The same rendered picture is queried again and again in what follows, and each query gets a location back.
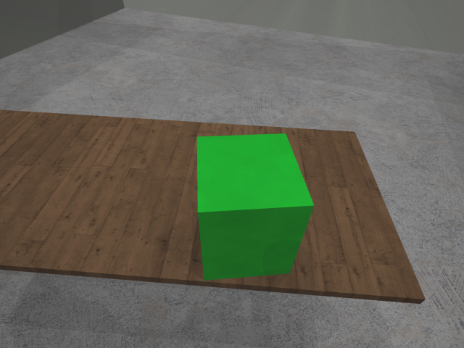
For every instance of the carton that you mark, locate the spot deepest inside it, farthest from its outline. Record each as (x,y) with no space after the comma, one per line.
(253,205)

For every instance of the table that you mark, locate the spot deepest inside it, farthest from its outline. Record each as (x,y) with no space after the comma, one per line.
(116,197)

